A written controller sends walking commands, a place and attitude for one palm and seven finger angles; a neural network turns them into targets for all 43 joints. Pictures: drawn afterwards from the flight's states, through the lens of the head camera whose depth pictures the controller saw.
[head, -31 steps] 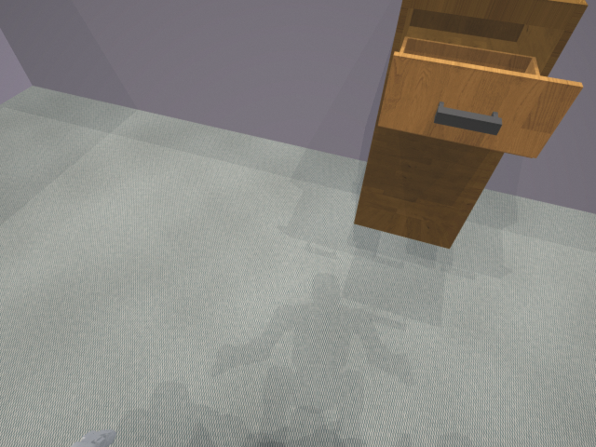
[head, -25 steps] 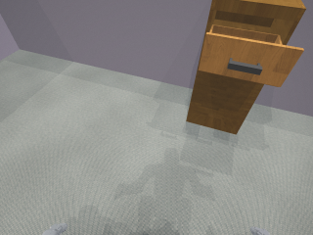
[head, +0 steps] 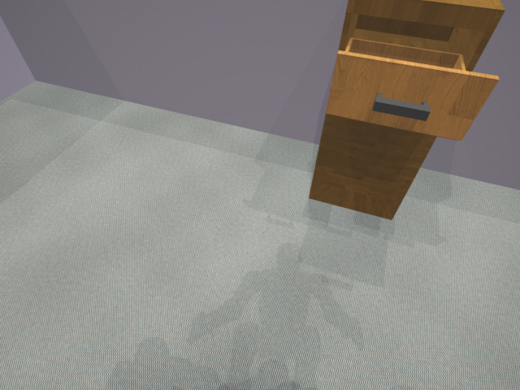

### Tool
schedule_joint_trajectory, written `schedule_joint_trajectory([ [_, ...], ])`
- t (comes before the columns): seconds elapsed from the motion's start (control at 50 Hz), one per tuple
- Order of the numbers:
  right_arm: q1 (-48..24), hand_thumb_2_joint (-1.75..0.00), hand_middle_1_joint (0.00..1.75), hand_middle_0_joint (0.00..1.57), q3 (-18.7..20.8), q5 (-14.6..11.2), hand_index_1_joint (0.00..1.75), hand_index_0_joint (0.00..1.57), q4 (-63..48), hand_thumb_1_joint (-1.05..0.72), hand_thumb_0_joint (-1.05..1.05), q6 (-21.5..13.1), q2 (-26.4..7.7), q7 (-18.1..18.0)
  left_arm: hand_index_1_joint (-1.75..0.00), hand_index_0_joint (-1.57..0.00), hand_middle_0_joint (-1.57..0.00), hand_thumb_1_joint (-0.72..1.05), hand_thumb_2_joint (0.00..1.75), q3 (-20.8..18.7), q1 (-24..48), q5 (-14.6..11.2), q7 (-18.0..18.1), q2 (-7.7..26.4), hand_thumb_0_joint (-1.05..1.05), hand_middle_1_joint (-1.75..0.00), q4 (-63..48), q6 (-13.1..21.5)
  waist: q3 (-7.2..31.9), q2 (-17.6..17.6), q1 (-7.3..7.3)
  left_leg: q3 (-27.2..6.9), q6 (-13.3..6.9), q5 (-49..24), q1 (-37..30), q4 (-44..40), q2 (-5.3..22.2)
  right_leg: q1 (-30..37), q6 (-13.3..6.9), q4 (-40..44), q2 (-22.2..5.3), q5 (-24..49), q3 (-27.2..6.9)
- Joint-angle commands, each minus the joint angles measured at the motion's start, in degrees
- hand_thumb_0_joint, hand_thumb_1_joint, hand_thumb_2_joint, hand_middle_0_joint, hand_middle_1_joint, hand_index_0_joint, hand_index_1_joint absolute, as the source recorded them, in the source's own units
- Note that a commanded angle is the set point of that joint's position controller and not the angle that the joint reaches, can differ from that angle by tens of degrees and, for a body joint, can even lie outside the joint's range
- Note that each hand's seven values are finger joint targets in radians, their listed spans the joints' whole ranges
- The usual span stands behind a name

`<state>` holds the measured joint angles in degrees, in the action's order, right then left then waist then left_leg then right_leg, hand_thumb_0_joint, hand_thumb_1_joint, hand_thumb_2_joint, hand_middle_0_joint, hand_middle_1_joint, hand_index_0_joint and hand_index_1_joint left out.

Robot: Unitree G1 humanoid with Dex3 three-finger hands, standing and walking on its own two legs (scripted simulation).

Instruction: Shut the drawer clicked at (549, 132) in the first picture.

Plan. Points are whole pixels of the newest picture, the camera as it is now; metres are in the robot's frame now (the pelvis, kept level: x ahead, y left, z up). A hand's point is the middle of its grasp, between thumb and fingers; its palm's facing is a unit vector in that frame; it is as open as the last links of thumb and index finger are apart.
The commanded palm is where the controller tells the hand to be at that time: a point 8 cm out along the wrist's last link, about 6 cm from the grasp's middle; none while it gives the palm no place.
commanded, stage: stand and wait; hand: left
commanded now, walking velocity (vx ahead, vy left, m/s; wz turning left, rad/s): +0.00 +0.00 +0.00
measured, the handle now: (401, 104) +0.80 -0.32 +0.03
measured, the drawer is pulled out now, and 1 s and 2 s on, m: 0.30 0.30 0.30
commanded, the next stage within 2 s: look at it before walking up in 0.32 s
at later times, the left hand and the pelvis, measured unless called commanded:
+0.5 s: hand out of the picture +0.06 +0.24 -0.15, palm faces -0.03 -0.94 -0.33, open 7.4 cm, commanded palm none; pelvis -0.02 -0.01 +0.00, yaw +0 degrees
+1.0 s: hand out of the picture +0.06 +0.24 -0.15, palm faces -0.03 -0.94 -0.34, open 7.4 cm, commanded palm none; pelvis -0.01 -0.01 +0.00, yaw +0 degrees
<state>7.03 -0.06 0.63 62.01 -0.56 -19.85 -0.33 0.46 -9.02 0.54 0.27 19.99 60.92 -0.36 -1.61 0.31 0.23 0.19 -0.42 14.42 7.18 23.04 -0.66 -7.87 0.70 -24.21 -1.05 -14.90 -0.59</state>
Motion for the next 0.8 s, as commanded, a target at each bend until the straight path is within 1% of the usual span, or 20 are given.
schedule_joint_trajectory([
  [0.0, -4.0, -0.9, 0.3, 0.2, 2.4, -0.1, 0.3, 0.2, -3.6, -0.9, 0.0, -1.5, -11.3, -0.7, -0.3, -0.2, -0.2, 0.9, 0.9, -2.6, 3.5, -0.1, 0.6, 11.5, 0.0, -0.3, -3.7, 1.8, 4.2, 0.3, -0.08, -4.8, -1.5, -13.3, -0.6, -3.6, 7.2, 1.1, -2.6, 3.4, -6.2, 14.7, -4.8],
  [0.04, -3.7, -0.9, 0.3, 0.2, 2.3, -0.2, 0.3, 0.2, -3.2, -0.9, 0.0, -1.4, -11.4, -0.6, -0.3, -0.2, -0.2, 0.9, 0.9, -2.6, 3.7, -0.1, 0.6, 11.5, 0.0, -0.3, -3.4, 1.8, 3.8, 0.6, -0.11, -4.8, -1.4, -12.7, -0.3, -3.9, 7.2, 1.0, -2.6, 3.8, -6.1, 14.3, -5.0],
  [0.1, -3.6, -0.9, 0.3, 0.2, 2.2, -0.2, 0.3, 0.2, -2.9, -0.9, 0.0, -1.5, -11.4, -0.6, -0.3, -0.2, -0.2, 0.9, 0.9, -2.5, 3.8, -0.1, 0.6, 11.5, 0.0, -0.3, -3.1, 1.8, 3.5, 0.1, -0.02, -5.2, -1.4, -11.6, -0.1, -4.6, 7.2, 0.8, -2.6, 4.2, -6.1, 12.6, -5.1],
  [0.14, -3.6, -0.9, 0.3, 0.2, 2.2, -0.1, 0.3, 0.2, -2.6, -0.9, 0.0, -1.5, -11.3, -0.6, -0.3, -0.2, -0.2, 0.9, 0.9, -2.5, 3.9, 0.0, 0.5, 11.5, 0.0, -0.3, -3.0, 1.8, 2.5, 0.0, -0.01, -5.2, -1.3, -10.5, 0.4, -4.9, 7.2, 0.3, -2.5, 4.8, -6.0, 11.3, -5.4],
  [0.16, -3.3, -0.9, 0.3, 0.2, 2.1, -0.2, 0.3, 0.2, -2.7, -0.9, 0.0, -1.4, -11.3, -0.5, -0.3, -0.2, -0.2, 0.9, 0.9, -2.6, 3.9, 0.0, 0.5, 11.6, 0.0, -0.3, -3.0, 1.8, 2.8, 0.6, -0.02, -5.4, -1.3, -10.2, 0.6, -4.8, 7.1, 0.5, -2.6, 5.0, -6.0, 10.9, -5.3],
  [0.24, -3.3, -0.9, 0.3, 0.2, 2.1, -0.1, 0.3, 0.2, -2.2, -0.9, 0.0, -1.5, -11.3, -0.5, -0.3, -0.2, -0.2, 0.9, 0.9, -2.5, 4.2, 0.0, 0.4, 11.4, 0.0, -0.3, -2.9, 1.7, 2.0, 0.0, -0.07, -5.4, -1.2, -8.6, 1.0, -5.5, 7.1, -0.6, -2.4, 5.5, -5.8, 8.5, -5.6],
  [0.26, -2.9, -0.9, 0.3, 0.2, 2.1, -0.2, 0.3, 0.2, -2.4, -0.9, 0.0, -1.5, -11.3, -0.5, -0.3, -0.2, -0.2, 0.9, 0.9, -2.6, 4.0, 0.1, 0.4, 11.4, 0.0, -0.3, -3.0, 1.8, 2.8, 0.3, -0.07, -5.5, -1.2, -8.8, 0.9, -5.4, 7.2, 0.0, -2.5, 5.5, -5.8, 8.5, -5.5],
  [0.28, -3.4, -0.9, 0.3, 0.2, 2.1, -0.1, 0.3, 0.2, -2.3, -0.9, 0.0, -1.5, -11.2, -0.4, -0.3, -0.2, -0.2, 0.9, 0.9, -2.5, 3.9, 0.1, 0.4, 11.4, 0.0, -0.3, -2.8, 1.8, 2.3, -0.5, 0.09, -5.4, -1.2, -8.5, 0.8, -5.4, 7.1, -0.6, -2.5, 5.7, -5.9, 8.2, -5.7],
  [0.34, -3.1, -0.9, 0.3, 0.2, 2.1, -0.1, 0.3, 0.2, -2.1, -0.9, 0.0, -1.5, -11.2, -0.5, -0.3, -0.2, -0.2, 0.9, 0.9, -2.5, 4.0, 0.1, 0.4, 11.4, 0.0, -0.3, -2.8, 1.8, 2.3, -0.1, -0.09, -5.4, -1.1, -8.7, 0.7, -5.4, 7.2, -0.8, -2.5, 5.8, -5.8, 8.5, -5.8],
  [0.36, -2.9, -0.9, 0.3, 0.2, 2.1, -0.2, 0.3, 0.2, -2.2, -0.9, 0.0, -1.5, -11.1, -0.4, -0.3, -0.2, -0.2, 0.9, 0.9, -2.6, 4.0, 0.1, 0.4, 11.3, 0.0, -0.3, -2.9, 1.9, 2.9, 0.6, -0.1, -5.5, -1.1, -9.1, 0.6, -5.2, 7.2, -0.4, -2.6, 5.7, -5.9, 8.8, -5.7],
  [0.38, -2.9, -0.9, 0.3, 0.2, 2.1, -0.1, 0.3, 0.2, -2.2, -0.9, 0.0, -1.6, -11.2, -0.5, -0.3, -0.2, -0.2, 0.9, 0.9, -2.6, 4.0, 0.1, 0.4, 11.2, 0.0, -0.3, -2.9, 1.9, 3.0, 0.2, -0.1, -5.4, -1.1, -9.2, 0.5, -5.3, 7.3, -0.4, -2.5, 5.7, -5.9, 8.8, -5.7],
  [0.42, -3.1, -0.9, 0.3, 0.2, 2.1, -0.1, 0.3, 0.2, -2.0, -0.9, 0.0, -1.6, -11.1, -0.5, -0.3, -0.2, -0.2, 0.9, 0.9, -2.5, 4.0, 0.1, 0.4, 11.1, 0.0, -0.3, -2.8, 1.8, 2.1, -0.1, -0.1, -5.4, -1.1, -8.9, 0.6, -5.6, 7.2, -1.1, -2.4, 5.8, -5.8, 8.5, -5.7],
  [0.46, -2.8, -0.9, 0.3, 0.2, 2.1, -0.2, 0.3, 0.2, -2.1, -0.9, 0.0, -1.6, -11.0, -0.5, -0.3, -0.2, -0.2, 0.9, 0.9, -2.6, 3.8, 0.1, 0.4, 11.2, 0.0, -0.3, -2.8, 1.9, 3.0, 0.1, -0.1, -5.5, -1.1, -9.6, 0.4, -5.4, 7.3, -0.3, -2.6, 5.7, -5.8, 9.4, -5.7],
  [0.52, -2.8, -0.9, 0.3, 0.2, 2.0, -0.1, 0.3, 0.2, -1.9, -0.9, 0.0, -1.6, -11.1, -0.5, -0.3, -0.2, -0.2, 0.9, 0.9, -2.6, 3.9, 0.1, 0.4, 11.1, 0.0, -0.3, -2.7, 1.9, 3.3, 0.1, -0.13, -5.5, -1.0, -10.1, 0.2, -5.5, 7.4, -0.1, -2.5, 5.6, -5.8, 10.0, -5.6],
  [0.6, -2.9, -0.9, 0.3, 0.2, 2.1, -0.2, 0.3, 0.2, -1.8, -0.9, 0.0, -1.6, -11.0, -0.5, -0.3, -0.2, -0.2, 0.9, 0.9, -2.6, 3.4, 0.1, 0.4, 11.1, 0.0, -0.3, -2.5, 2.0, 3.0, -0.1, -0.02, -5.2, -0.9, -9.6, 0.1, -5.4, 7.4, -0.5, -2.5, 5.9, -6.0, 10.0, -5.8],
  [0.66, -2.7, -0.9, 0.3, 0.2, 2.1, -0.2, 0.3, 0.2, -1.9, -0.9, 0.0, -1.5, -11.0, -0.5, -0.3, -0.2, -0.2, 0.9, 0.9, -2.6, 3.2, 0.1, 0.4, 11.1, 0.0, -0.3, -2.5, 2.0, 3.0, 0.6, -0.05, -5.2, -0.9, -10.4, -0.1, -5.3, 7.4, -0.2, -2.6, 6.0, -5.9, 10.9, -5.8],
  [0.7, -2.7, -0.9, 0.3, 0.2, 2.0, -0.2, 0.3, 0.2, -1.7, -0.9, 0.0, -1.6, -11.1, -0.5, -0.3, -0.2, -0.2, 0.9, 0.9, -2.5, 3.2, 0.0, 0.4, 11.2, 0.0, -0.3, -2.4, 2.0, 3.5, -0.3, -0.12, -5.2, -0.9, -11.0, -0.4, -5.4, 7.5, 0.0, -2.6, 5.6, -5.9, 11.5, -5.7],
  [0.72, -2.8, -0.9, 0.3, 0.2, 2.0, -0.2, 0.3, 0.2, -1.7, -0.9, 0.0, -1.6, -11.0, -0.5, -0.3, -0.2, -0.2, 0.9, 0.9, -2.5, 3.3, 0.1, 0.4, 11.1, 0.0, -0.3, -2.3, 2.0, 3.0, 0.2, -0.06, -5.3, -0.9, -11.0, -0.3, -5.4, 7.5, -0.1, -2.5, 5.8, -5.9, 11.6, -5.5],
  [0.74, -2.7, -0.9, 0.3, 0.2, 2.1, -0.2, 0.3, 0.2, -1.7, -0.9, 0.0, -1.6, -11.1, -0.5, -0.3, -0.2, -0.2, 0.9, 0.9, -2.5, 3.1, 0.0, 0.4, 11.2, 0.0, -0.3, -2.3, 2.1, 3.7, -0.2, -0.12, -5.1, -0.9, -11.3, -0.7, -5.3, 7.6, 0.1, -2.6, 5.8, -6.0, 11.9, -5.7],
  [0.78, -2.7, -0.9, 0.3, 0.2, 2.0, -0.2, 0.3, 0.2, -1.7, -0.9, 0.0, -1.5, -11.1, -0.5, -0.3, -0.2, -0.2, 0.9, 0.9, -2.5, 3.4, 0.1, 0.4, 11.2, 0.0, -0.3, -2.3, 2.0, 2.8, -0.1, -0.13, -5.3, -0.9, -10.7, -0.1, -5.7, 7.6, 0.0, -2.5, 5.8, -5.9, 11.3, -5.5],
])
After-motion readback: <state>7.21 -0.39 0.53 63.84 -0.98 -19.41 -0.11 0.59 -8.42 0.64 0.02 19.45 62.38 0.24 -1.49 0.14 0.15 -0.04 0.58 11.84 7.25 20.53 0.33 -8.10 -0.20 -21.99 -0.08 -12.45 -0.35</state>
